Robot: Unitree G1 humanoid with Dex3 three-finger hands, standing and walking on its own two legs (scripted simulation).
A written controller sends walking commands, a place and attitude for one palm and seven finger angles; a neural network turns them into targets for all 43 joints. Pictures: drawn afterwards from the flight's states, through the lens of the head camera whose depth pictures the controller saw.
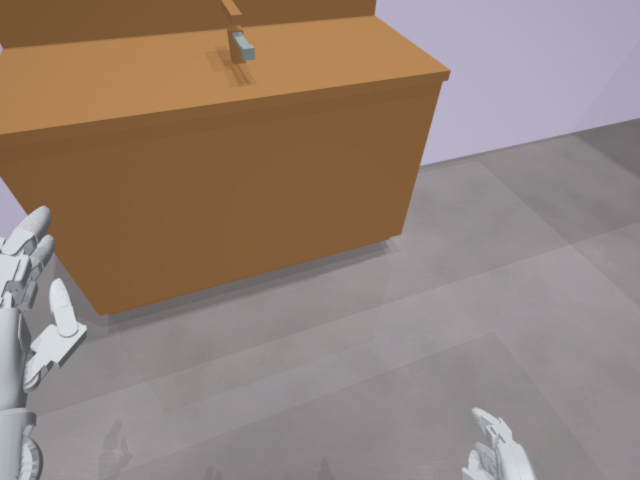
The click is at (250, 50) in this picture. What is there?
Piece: tap's lever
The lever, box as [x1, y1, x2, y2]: [241, 44, 254, 60]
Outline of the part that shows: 251,44 241,45 241,52 244,60 254,59 254,50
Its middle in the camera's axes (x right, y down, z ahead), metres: -0.18 -0.46 +0.95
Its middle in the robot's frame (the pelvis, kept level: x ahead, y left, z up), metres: +1.02 +0.25 +0.09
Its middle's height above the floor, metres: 0.87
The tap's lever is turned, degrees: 0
